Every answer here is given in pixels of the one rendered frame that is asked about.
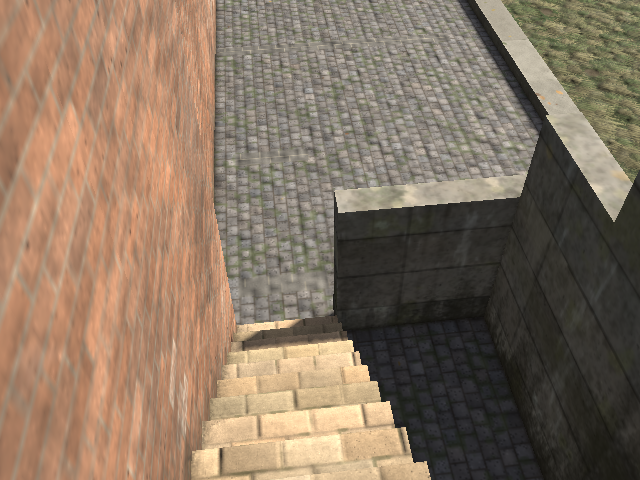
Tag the stairs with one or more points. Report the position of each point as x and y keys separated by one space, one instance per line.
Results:
x=295 y=403

